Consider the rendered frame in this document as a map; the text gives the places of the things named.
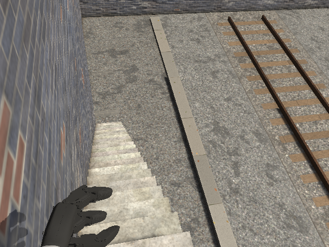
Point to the stairs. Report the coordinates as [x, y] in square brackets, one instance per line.
[137, 204]

